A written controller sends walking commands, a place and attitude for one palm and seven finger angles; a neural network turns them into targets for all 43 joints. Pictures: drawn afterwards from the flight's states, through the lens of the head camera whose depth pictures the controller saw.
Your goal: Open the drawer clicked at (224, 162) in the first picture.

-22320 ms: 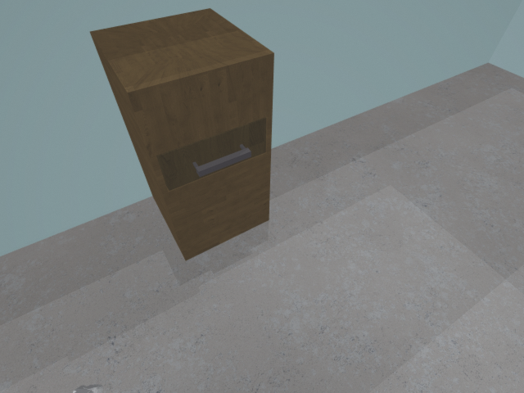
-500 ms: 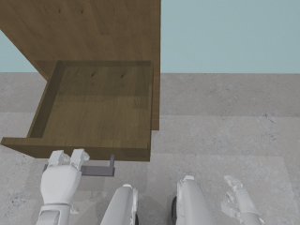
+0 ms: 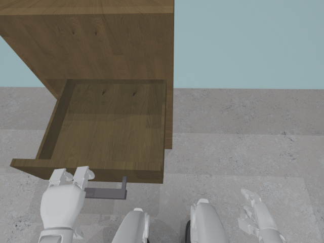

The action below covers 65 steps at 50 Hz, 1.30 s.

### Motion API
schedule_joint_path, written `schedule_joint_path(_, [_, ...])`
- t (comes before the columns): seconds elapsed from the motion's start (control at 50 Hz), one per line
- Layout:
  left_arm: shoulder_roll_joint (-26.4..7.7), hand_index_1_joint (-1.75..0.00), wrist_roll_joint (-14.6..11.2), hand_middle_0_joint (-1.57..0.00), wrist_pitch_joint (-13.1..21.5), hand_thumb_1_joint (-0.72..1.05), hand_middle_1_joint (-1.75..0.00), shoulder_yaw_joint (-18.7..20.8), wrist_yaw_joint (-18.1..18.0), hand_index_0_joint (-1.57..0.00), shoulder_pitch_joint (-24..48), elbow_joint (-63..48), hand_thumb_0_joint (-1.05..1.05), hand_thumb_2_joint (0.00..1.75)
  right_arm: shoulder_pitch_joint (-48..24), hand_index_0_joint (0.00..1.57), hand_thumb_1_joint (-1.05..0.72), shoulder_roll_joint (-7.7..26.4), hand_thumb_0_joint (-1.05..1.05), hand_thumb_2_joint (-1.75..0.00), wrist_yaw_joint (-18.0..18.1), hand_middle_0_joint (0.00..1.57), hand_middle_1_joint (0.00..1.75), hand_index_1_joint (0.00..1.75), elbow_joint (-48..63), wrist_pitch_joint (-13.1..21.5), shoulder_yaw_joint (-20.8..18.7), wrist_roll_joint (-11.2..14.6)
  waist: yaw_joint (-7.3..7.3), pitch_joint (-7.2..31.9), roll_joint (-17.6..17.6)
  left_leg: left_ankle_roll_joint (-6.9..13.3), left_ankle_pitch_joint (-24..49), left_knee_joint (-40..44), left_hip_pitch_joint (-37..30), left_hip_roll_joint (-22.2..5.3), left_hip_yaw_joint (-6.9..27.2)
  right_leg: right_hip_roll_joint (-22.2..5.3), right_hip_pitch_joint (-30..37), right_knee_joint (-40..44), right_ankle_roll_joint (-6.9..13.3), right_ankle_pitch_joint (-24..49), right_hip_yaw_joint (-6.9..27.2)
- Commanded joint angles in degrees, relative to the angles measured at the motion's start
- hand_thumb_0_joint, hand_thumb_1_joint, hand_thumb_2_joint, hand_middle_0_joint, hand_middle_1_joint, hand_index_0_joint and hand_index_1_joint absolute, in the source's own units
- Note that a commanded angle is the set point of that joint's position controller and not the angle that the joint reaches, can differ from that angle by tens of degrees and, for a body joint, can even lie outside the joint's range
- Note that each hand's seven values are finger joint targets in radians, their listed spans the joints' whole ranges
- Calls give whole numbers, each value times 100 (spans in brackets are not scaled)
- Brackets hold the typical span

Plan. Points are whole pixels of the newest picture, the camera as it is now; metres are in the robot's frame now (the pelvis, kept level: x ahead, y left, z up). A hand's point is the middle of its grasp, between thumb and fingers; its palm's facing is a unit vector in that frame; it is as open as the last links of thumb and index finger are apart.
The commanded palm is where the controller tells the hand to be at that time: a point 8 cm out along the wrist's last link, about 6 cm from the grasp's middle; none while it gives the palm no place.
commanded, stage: lift the hand off the handle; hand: left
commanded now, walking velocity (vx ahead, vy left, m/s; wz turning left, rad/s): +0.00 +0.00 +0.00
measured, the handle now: (92, 185) +0.27 +0.22 -0.11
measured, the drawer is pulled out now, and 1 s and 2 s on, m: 0.29 0.29 0.29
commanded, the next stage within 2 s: draw the hand back to the body in 1.40 s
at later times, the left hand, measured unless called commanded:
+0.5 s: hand (69, 201) +0.21 +0.23 -0.02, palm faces -0.08 -0.07 -0.99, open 13.8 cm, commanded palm +0.20 +0.22 +0.03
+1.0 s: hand (57, 202) +0.21 +0.24 +0.02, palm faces -0.07 -0.10 -0.99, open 13.8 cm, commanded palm +0.19 +0.23 +0.07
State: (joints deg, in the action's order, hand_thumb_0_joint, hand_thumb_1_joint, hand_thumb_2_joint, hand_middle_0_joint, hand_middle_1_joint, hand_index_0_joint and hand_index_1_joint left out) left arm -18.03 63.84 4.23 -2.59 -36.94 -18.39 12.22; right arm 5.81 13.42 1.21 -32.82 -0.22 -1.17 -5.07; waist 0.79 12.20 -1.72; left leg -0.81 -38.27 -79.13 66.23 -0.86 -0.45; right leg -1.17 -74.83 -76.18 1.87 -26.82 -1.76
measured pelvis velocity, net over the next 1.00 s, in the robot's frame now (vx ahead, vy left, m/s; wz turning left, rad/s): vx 0.02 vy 0.01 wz -0.02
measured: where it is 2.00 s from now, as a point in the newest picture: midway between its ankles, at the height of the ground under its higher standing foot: outside the picture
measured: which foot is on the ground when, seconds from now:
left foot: down 0.00-1.00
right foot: down 0.00-1.00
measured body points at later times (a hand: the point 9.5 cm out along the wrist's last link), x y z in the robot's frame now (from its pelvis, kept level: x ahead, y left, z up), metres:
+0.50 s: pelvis +0.01 +0.00 +0.03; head +0.11 -0.02 +0.47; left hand +0.21 +0.23 +0.03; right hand +0.20 -0.24 -0.09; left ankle -0.01 +0.13 -0.60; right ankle +0.08 -0.10 -0.60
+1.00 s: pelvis +0.02 +0.01 +0.05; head +0.10 -0.02 +0.49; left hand +0.21 +0.24 +0.07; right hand +0.21 -0.23 -0.06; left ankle -0.01 +0.13 -0.60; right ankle +0.08 -0.10 -0.60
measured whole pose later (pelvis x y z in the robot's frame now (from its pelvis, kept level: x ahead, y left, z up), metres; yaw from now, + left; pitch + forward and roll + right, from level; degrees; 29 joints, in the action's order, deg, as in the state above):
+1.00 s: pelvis +0.02 +0.01 +0.05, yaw -1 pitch +19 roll +1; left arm -18.6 61.8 4.6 -2.5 -33.5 -26.6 4.9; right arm 9.6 14.0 0.0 -29.9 -1.2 -1.6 -4.7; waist 1.5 11.1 -2.4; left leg -0.1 -34.9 -65.8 49.9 -0.9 -1.4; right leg -0.7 -58.6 -63.9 1.0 -24.3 -0.9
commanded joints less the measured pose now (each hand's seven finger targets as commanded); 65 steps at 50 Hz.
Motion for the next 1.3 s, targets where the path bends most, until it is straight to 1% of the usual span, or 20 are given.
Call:
schedule_joint_path(0.0, [-680, -120, -23, -30, -29, -50, -120, 382, -186, -30, -198, -995, 0, 30, -83, 20, -90, 698, 0, -90, 57, 20, 30, 30, 847, 210, -229, 36, -47, 1754, 201, 219, 1522, 1229, -868, 162, -59, 100, 2148, 1277, 85, 737, 140])
schedule_joint_path(0.06, [-865, -120, -42, -30, -22, -50, -120, 563, -170, -30, -315, -1084, 0, 30, -104, 20, -90, 687, 0, -90, 52, 20, 30, 30, 884, 189, -201, 39, 23, 1743, 182, 213, 1616, 1310, -932, 165, -71, 105, 2305, 1325, 103, 849, 166])
schedule_joint_path(0.08, [-777, -120, -7, -30, -6, -50, -120, 476, -165, -30, -292, -1095, 0, 30, -42, 20, -90, 663, 0, -90, 42, 20, 30, 30, 879, 183, -209, 29, -28, 1816, 208, 212, 1661, 1304, -968, 179, -93, 108, 2334, 1317, 79, 914, 166])
schedule_joint_path(0.14, [-743, -120, -13, -30, -8, -50, -120, 484, -147, -30, -475, -988, 0, 30, -77, 20, -90, 652, 0, -90, 28, 20, 30, 30, 910, 172, -214, 41, 5, 1487, 257, 204, 1496, 1380, -920, 179, -97, 107, 2355, 1480, 89, 778, 205])
schedule_joint_path(0.18, [-815, -120, 3, -30, -13, -50, -120, 556, -158, -30, -314, -992, 0, 30, -45, 20, -90, 660, 0, -90, 27, 20, 30, 30, 889, 161, -209, 36, -29, 1496, 260, 209, 1495, 1420, -951, 190, -106, 122, 2366, 1494, 84, 743, 218])
schedule_joint_path(0.22, [-781, -120, 13, -30, -2, -50, -120, 481, -162, -30, -300, -1181, 0, 30, -43, 20, -90, 668, 0, -90, 15, 20, 30, 30, 936, 176, -223, 31, -13, 1570, 74, 205, 1526, 1484, -1103, 188, -105, 117, 2378, 1520, 97, 748, 205])
schedule_joint_path(0.3, [-674, -120, -79, -30, -25, -50, -120, 382, -94, -30, -427, -1187, 0, 30, -49, 20, -90, 662, 0, -90, 21, 20, 30, 30, 973, 184, -224, 47, -40, 1459, 294, 230, 1531, 1552, -1150, 181, -102, 98, 2579, 1683, 80, 848, 203])
schedule_joint_path(0.34, [-804, -120, -82, -30, -11, -50, -120, 496, -85, -30, -350, -1181, 0, 30, -26, 20, -90, 681, 0, -90, 30, 20, 30, 30, 956, 192, -225, 50, -32, 1359, 277, 226, 1438, 1598, -1120, 184, -118, 95, 2609, 1749, 75, 736, 222])
schedule_joint_path(0.46, [-903, -120, -91, -30, -40, -50, -120, 605, -78, -30, -315, -1213, 0, 30, -9, 20, -90, 689, 0, -90, 23, 20, 30, 30, 985, 170, -217, 65, -30, 1381, 257, 237, 1538, 1741, -1336, 181, -119, 112, 2732, 1863, 85, 807, 238])
schedule_joint_path(0.5, [-772, -120, -116, -30, -44, -50, -120, 461, -46, -30, -429, -1294, 0, 30, 30, 20, -90, 683, 0, -90, 13, 20, 30, 30, 1005, 185, -238, 74, 1, 1436, 105, 232, 1631, 1803, -1469, 188, -141, 106, 2837, 1879, 88, 972, 225])
schedule_joint_path(0.58, [-872, -120, -154, -30, -69, -50, -120, 589, 5, -30, -632, -1287, 0, 30, 59, 20, -90, 671, 0, -90, -3, 20, 30, 30, 1021, 152, -225, 91, 8, 1440, 272, 226, 1732, 1922, -1506, 209, -152, 131, 3071, 1970, 75, 1130, 276])
schedule_joint_path(0.76, [-908, -120, -176, -30, 56, -50, -120, 640, 46, -30, -681, -1492, 0, 30, 71, 20, -90, 687, 0, -90, -17, 20, 30, 30, 1056, 168, -233, 68, -7, 1079, 209, 240, 1741, 2097, -1712, 191, -126, 128, 3096, 2157, 113, 1197, 269])
schedule_joint_path(0.84, [-815, -120, -193, -30, 125, -50, -120, 545, 68, -30, -897, -1720, 0, 30, 115, 20, -90, 678, 0, -90, -51, 20, 30, 30, 1118, 181, -271, 52, 30, 1252, 111, 231, 1863, 2153, -1975, 197, -138, 124, 3120, 2152, 113, 1233, 207])
schedule_joint_path(0.9, [-789, -120, -208, -30, 90, -50, -120, 507, 98, -30, -942, -1730, 0, 30, 113, 20, -90, 689, 0, -90, -63, 20, 30, 30, 1144, 153, -263, 56, 10, 1037, 114, 226, 1891, 2249, -2063, 182, -101, 146, 3076, 2217, 127, 1191, 143])
schedule_joint_path(0.98, [-852, -120, -188, -30, 30, -50, -120, 519, 123, -30, -785, -1790, 0, 30, 158, 20, -90, 697, 0, -90, -84, 20, 30, 30, 1161, 126, -250, 66, -29, 1076, 171, 221, 1919, 2357, -2182, 180, -95, 161, 3089, 2274, 106, 1102, 127])
schedule_joint_path(1.08, [-837, -120, -208, -30, -110, -50, -120, 474, 160, -30, -829, -1795, 0, 30, 179, 20, -90, 693, 0, -90, -99, 20, 30, 30, 1230, 99, -231, 111, 5, 954, 163, 209, 1921, 2580, -2355, 182, -81, 180, 3239, 2409, 109, 1005, 78])
schedule_joint_path(1.1, [-669, -120, -211, -30, -123, -50, -120, 260, 180, -30, -786, -1940, 0, 30, 137, 20, -90, 695, 0, -90, -101, 20, 30, 30, 1256, 98, -239, 110, 28, 946, 28, 218, 1955, 2612, -2450, 165, -81, 169, 3302, 2452, 130, 1101, 78])
schedule_joint_path(1.18, [-732, -120, -245, -30, -169, -50, -120, 344, 225, -30, -1199, -1964, 0, 30, 198, 20, -90, 664, 0, -90, -146, 20, 30, 30, 1316, 87, -215, 134, 88, 1037, 184, 198, 2330, 2748, -2634, 167, -87, 199, 3581, 2488, 129, 1459, 74])
schedule_joint_path(1.2, [-637, -120, -259, -30, -171, -50, -120, 224, 250, -30, -1287, -2013, 0, 30, 142, 20, -90, 660, 0, -90, -157, 20, 30, 30, 1347, 87, -219, 140, 124, 861, 105, 193, 2298, 2786, -2634, 150, -81, 190, 3591, 2539, 148, 1486, 88])
schedule_joint_path(1.28, [-715, -120, -202, -30, -200, -50, -120, 266, 258, -30, -1154, -2071, 0, 30, 192, 20, -90, 671, 0, -90, -204, 20, 30, 30, 1362, 77, -205, 125, 72, 781, 231, 195, 2305, 2875, -2726, 138, -56, 207, 3544, 2605, 137, 1365, 100])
